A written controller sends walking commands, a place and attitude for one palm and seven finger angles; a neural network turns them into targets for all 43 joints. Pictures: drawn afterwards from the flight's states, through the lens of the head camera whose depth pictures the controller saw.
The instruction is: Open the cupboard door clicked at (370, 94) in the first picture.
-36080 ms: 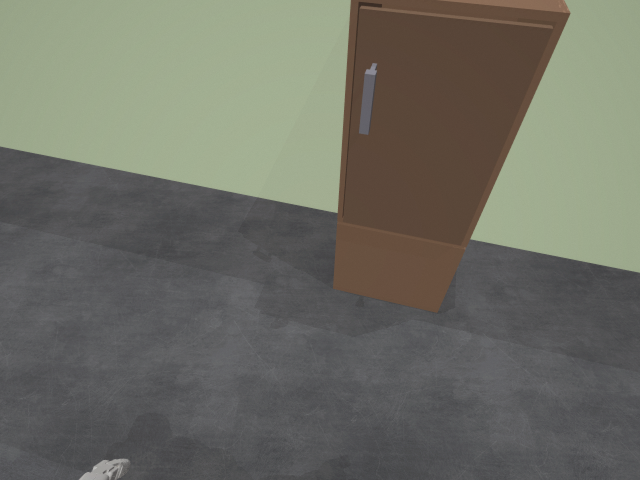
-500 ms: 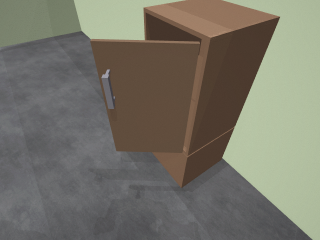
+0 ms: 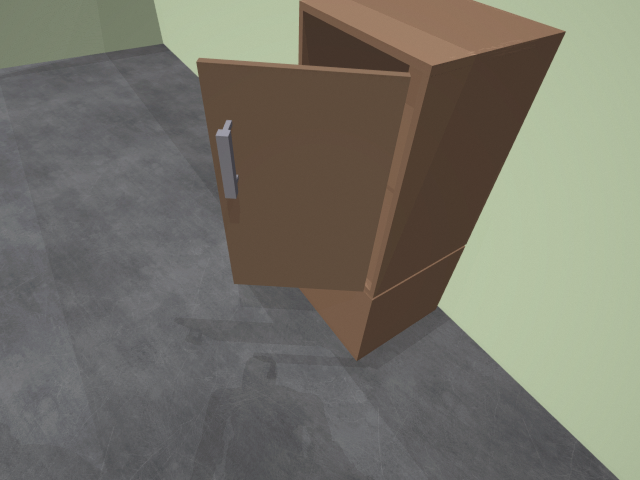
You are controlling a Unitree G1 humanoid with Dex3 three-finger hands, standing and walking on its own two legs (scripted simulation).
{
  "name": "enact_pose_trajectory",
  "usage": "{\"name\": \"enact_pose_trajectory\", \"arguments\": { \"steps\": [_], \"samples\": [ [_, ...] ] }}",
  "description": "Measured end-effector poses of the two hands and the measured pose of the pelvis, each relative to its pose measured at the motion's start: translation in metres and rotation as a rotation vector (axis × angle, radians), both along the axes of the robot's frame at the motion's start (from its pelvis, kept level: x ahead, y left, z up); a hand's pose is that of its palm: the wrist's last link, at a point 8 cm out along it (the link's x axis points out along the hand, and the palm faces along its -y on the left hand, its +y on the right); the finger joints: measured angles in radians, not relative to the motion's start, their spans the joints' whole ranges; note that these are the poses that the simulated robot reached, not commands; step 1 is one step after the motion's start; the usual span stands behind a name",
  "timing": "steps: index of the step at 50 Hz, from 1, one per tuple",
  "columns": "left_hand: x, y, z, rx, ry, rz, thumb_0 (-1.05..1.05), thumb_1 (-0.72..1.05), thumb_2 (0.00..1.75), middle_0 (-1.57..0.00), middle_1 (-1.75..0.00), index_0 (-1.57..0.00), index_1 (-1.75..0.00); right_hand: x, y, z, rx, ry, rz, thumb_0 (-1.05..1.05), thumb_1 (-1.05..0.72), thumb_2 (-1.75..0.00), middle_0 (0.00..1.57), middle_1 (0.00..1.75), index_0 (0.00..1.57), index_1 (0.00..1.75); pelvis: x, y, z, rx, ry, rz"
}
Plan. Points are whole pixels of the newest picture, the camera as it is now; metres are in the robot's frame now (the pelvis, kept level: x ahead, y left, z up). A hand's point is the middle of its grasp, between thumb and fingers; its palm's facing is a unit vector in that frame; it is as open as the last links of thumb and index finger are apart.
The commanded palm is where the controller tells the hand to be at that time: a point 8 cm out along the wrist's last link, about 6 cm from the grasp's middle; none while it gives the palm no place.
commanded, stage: shuffle to correct the standing spot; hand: left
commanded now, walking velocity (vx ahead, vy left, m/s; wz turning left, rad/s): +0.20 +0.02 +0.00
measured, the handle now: (229, 159) +0.65 +0.21 +0.05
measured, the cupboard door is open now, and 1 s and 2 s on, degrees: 53 53 53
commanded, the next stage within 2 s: come to a stop and stand still in 0.62 s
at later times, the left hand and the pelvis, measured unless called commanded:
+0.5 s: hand out of the picture +0.03 +0.18 -0.17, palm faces +0.04 -0.98 -0.20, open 7.3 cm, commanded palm none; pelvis +0.03 +0.01 +0.00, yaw -2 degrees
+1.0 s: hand out of the picture +0.16 +0.23 -0.18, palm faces +0.03 -0.98 -0.19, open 7.3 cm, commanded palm none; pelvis +0.13 +0.05 +0.00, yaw -1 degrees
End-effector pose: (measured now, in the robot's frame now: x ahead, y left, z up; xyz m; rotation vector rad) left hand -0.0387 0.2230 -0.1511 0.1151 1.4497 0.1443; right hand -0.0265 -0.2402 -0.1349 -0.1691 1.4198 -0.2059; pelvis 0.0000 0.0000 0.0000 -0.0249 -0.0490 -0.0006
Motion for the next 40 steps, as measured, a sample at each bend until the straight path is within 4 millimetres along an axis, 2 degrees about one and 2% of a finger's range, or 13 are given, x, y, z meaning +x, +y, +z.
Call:
{"name": "enact_pose_trajectory", "arguments": {
  "steps": [4,9,14,19,21,24,28,32,37,40],
  "samples": [
    [-0.005,0.003,-0.008,-0.033,0.045,0.004,0.01,0.91,0.90,-0.20,-0.30,-0.20,-0.30,-0.031,0.021,-0.003,0.005,0.054,-0.054,0.01,-0.90,-0.90,0.20,0.30,0.20,0.30,0.003,0.012,-0.005,-0.007,-0.006,-0.011],
    [0.020,0.008,0.000,-0.034,0.003,-0.029,0.01,0.91,0.90,-0.20,-0.30,-0.20,-0.30,-0.054,0.045,-0.002,0.041,0.101,-0.106,0.01,-0.90,-0.90,0.20,0.30,0.20,0.30,0.006,0.020,0.000,-0.002,0.005,-0.033],
    [0.054,0.007,0.009,-0.016,-0.069,-0.060,0.01,0.91,0.90,-0.20,-0.30,-0.20,-0.30,-0.050,0.058,-0.003,0.075,0.085,-0.128,0.01,-0.90,-0.90,0.20,0.30,0.20,0.30,0.011,0.020,0.005,0.009,0.022,-0.046],
    [0.074,0.009,0.013,0.027,-0.111,-0.073,0.02,0.94,0.90,-0.20,-0.30,-0.20,-0.30,-0.034,0.056,-0.013,0.104,0.054,-0.145,0.01,-0.90,-0.90,0.20,0.30,0.20,0.30,0.019,0.012,0.001,0.032,0.029,-0.060],
    [0.075,0.007,0.013,0.040,-0.126,-0.057,0.02,0.93,0.90,-0.20,-0.30,-0.20,-0.30,-0.024,0.053,-0.017,0.113,0.055,-0.135,0.01,-0.90,-0.90,0.20,0.30,0.20,0.30,0.022,0.010,0.000,0.027,0.027,-0.060],
    [0.068,0.003,0.015,0.040,-0.116,-0.017,0.01,0.93,0.90,-0.20,-0.30,-0.20,-0.30,0.002,0.046,-0.014,0.113,0.034,-0.104,0.01,-0.90,-0.90,0.20,0.30,0.20,0.30,0.031,0.010,0.003,0.016,0.028,-0.045],
    [0.057,0.000,0.012,0.013,-0.062,0.018,0.01,0.92,0.90,-0.20,-0.30,-0.20,-0.30,0.046,0.037,-0.008,0.085,-0.032,-0.071,0.01,-0.90,-0.90,0.20,0.30,0.20,0.30,0.048,0.016,0.004,0.002,0.025,-0.014],
    [0.054,0.002,0.004,-0.025,-0.014,0.055,0.01,0.91,0.90,-0.20,-0.30,-0.20,-0.30,0.096,0.038,-0.004,0.048,-0.080,-0.015,0.01,-0.91,-0.90,0.20,0.30,0.20,0.30,0.068,0.027,0.000,-0.006,0.023,0.015],
    [0.064,0.019,-0.020,-0.073,0.056,0.085,0.01,0.91,0.90,-0.20,-0.30,-0.20,-0.30,0.157,0.051,-0.009,-0.009,-0.158,0.049,0.01,-0.91,-0.90,0.20,0.30,0.19,0.30,0.100,0.052,-0.019,-0.010,0.024,0.021],
    [0.087,0.034,-0.022,-0.069,0.072,0.049,0.01,0.91,0.90,-0.20,-0.30,-0.20,-0.30,0.174,0.063,-0.007,-0.016,-0.179,0.045,0.01,-0.91,-0.90,0.20,0.30,0.20,0.30,0.110,0.058,-0.018,0.012,0.020,-0.003]
  ]
}}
